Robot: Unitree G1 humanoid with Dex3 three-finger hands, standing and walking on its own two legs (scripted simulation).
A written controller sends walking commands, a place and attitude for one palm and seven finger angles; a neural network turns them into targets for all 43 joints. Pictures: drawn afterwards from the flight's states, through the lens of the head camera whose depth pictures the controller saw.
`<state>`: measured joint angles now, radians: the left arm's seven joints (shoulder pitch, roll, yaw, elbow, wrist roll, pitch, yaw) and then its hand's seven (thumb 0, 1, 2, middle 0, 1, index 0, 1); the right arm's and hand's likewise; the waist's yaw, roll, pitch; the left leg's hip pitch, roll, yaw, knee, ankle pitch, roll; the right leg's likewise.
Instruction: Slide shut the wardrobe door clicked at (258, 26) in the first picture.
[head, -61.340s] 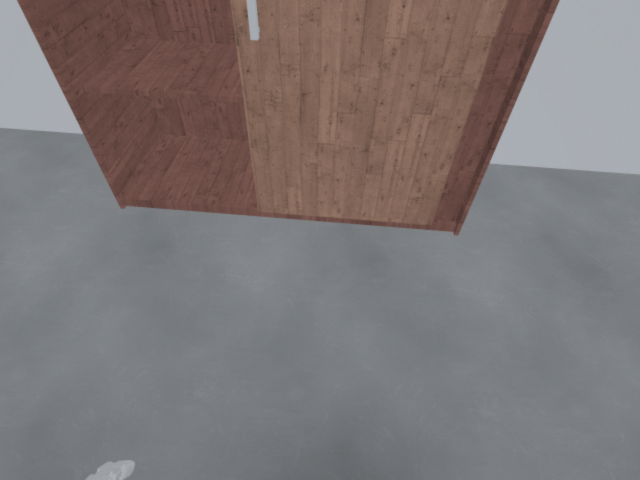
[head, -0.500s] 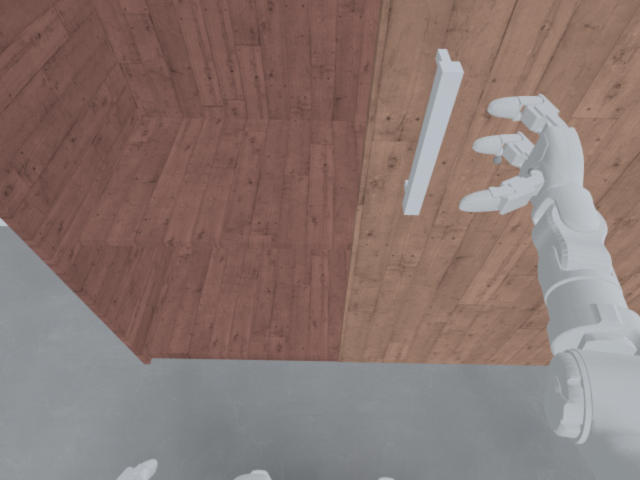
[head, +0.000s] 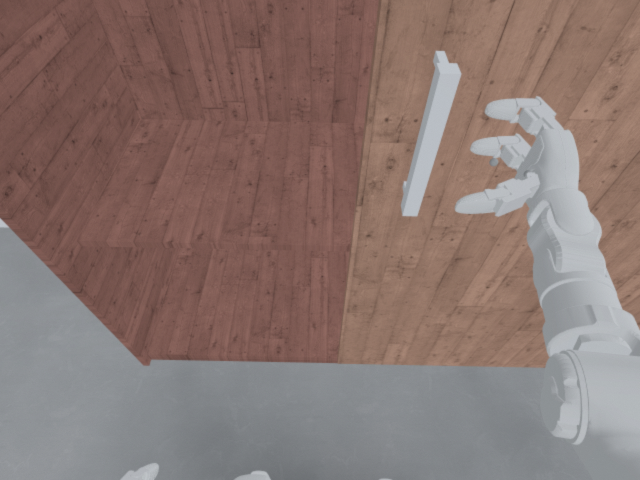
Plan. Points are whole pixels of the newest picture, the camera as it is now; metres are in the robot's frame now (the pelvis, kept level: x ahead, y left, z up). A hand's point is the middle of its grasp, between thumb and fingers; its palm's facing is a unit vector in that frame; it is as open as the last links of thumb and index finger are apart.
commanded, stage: move the hooked fingers beside the handle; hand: right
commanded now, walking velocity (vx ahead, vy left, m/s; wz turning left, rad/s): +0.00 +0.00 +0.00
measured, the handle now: (423, 142) +0.50 -0.08 +0.16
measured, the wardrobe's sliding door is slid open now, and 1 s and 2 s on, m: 0.59 0.59 0.59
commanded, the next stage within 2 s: feel for the door with the fingertips in 1.04 s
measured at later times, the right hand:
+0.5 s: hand (494, 163) +0.46 -0.16 +0.17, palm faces -0.01 +1.00 -0.03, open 13.7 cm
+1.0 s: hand (491, 164) +0.46 -0.16 +0.16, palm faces +0.00 +1.00 -0.01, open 13.9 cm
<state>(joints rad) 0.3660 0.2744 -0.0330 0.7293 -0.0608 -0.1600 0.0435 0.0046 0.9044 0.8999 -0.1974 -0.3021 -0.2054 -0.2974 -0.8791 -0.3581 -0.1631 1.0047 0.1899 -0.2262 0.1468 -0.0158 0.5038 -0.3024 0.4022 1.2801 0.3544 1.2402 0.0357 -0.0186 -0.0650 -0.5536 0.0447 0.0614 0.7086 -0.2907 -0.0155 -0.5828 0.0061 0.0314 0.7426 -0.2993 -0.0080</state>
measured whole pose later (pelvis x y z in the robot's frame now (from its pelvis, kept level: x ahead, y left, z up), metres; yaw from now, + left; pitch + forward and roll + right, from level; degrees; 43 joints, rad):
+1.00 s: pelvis +0.03 +0.00 +0.01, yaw +1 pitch +6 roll +1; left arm 0.34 0.26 -0.02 0.69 -0.06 -0.11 0.03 0.01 0.90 0.90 -0.20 -0.30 -0.20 -0.30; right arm -0.68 -0.31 -0.20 0.80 0.20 -0.21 0.16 -0.02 0.50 -0.30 0.35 1.31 0.31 1.22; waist 0.02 -0.03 -0.07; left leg -0.45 0.03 0.05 0.66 -0.31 -0.01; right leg -0.48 0.00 0.02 0.69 -0.33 0.00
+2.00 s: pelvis +0.05 +0.02 +0.02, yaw +3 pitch +3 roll +0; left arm 0.27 0.25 -0.02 0.68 -0.05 -0.08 0.03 0.01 0.91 0.90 -0.20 -0.30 -0.20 -0.30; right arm -0.49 -0.21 -0.16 0.57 0.18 -0.11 0.08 -0.02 0.50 -0.30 0.30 1.20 0.30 1.20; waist 0.04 -0.05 -0.05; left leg -0.32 0.01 0.02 0.57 -0.30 0.00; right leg -0.32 -0.03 -0.01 0.58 -0.31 0.01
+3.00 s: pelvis +0.02 +0.00 +0.01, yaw +1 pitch +5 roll +0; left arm 0.31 0.25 -0.02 0.73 -0.05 -0.14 0.03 0.01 0.91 0.90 -0.20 -0.30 -0.20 -0.30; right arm -0.75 -0.20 -0.11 0.90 0.15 -0.26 0.02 -0.02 0.50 -0.30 0.39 1.28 0.33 1.23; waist 0.02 -0.03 -0.04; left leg -0.44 0.03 0.04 0.65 -0.29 -0.01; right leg -0.45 0.00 0.01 0.66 -0.30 0.00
